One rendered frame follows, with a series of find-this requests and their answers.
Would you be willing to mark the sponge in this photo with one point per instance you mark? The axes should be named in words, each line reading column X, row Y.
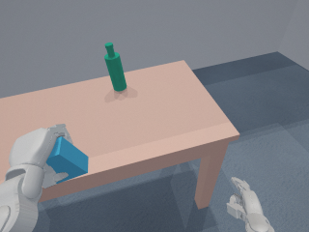
column 65, row 157

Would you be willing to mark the right robot forearm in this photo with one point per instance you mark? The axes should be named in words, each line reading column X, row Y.
column 255, row 222

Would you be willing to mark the table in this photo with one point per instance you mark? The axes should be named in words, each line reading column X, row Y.
column 164, row 117

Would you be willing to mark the robot left hand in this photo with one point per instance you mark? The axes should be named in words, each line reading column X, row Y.
column 35, row 147

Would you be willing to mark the robot right hand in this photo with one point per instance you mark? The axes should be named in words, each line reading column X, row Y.
column 248, row 201

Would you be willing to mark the left robot forearm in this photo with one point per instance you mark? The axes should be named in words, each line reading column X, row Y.
column 20, row 194

